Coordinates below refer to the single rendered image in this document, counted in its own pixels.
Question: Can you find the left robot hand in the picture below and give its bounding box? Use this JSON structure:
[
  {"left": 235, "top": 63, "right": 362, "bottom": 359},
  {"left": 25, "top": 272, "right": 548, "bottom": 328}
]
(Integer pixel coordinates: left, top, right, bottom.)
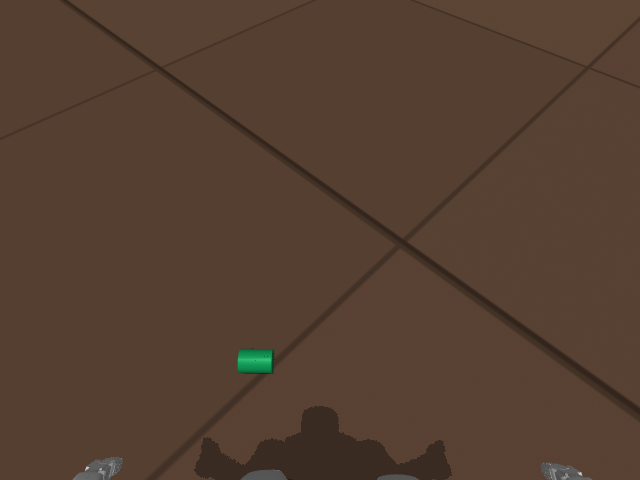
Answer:
[{"left": 73, "top": 457, "right": 123, "bottom": 480}]

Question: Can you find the right robot hand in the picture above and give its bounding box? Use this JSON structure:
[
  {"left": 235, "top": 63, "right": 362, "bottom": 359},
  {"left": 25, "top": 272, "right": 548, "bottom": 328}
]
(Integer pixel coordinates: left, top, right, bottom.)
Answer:
[{"left": 540, "top": 462, "right": 592, "bottom": 480}]

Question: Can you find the can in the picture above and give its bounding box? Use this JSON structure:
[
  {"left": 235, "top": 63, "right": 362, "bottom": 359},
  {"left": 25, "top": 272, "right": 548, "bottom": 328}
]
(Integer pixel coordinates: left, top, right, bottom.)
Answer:
[{"left": 238, "top": 349, "right": 274, "bottom": 373}]

